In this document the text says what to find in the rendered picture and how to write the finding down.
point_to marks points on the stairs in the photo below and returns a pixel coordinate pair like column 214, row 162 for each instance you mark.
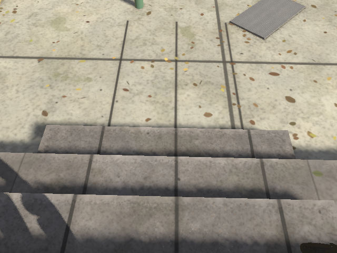
column 121, row 189

